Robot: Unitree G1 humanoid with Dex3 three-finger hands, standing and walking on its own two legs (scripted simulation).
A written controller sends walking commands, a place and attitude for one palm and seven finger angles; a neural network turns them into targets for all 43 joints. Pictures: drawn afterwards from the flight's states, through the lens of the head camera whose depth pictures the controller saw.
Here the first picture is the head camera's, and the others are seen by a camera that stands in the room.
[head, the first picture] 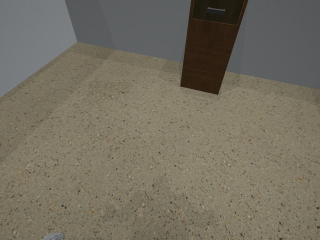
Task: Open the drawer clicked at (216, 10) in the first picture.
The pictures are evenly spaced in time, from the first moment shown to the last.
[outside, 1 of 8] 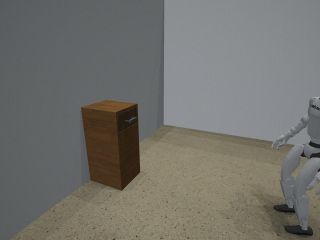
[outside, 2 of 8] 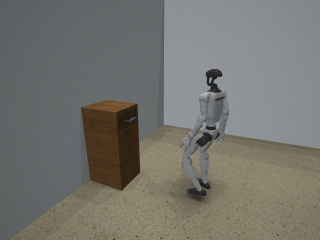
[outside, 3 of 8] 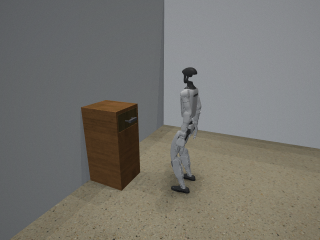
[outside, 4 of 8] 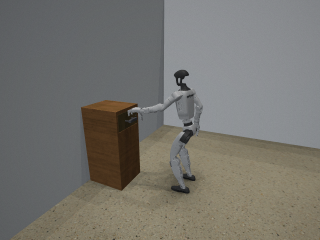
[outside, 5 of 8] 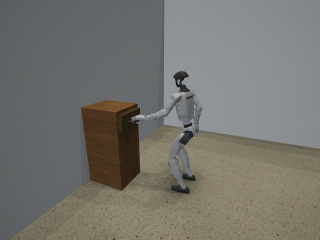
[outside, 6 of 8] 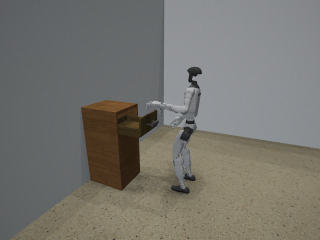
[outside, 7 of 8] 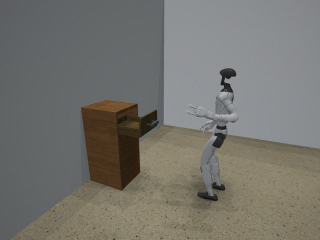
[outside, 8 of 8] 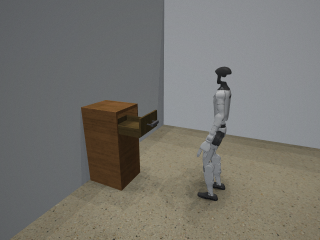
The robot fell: no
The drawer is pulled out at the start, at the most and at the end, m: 0.00 0.26 0.26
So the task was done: yes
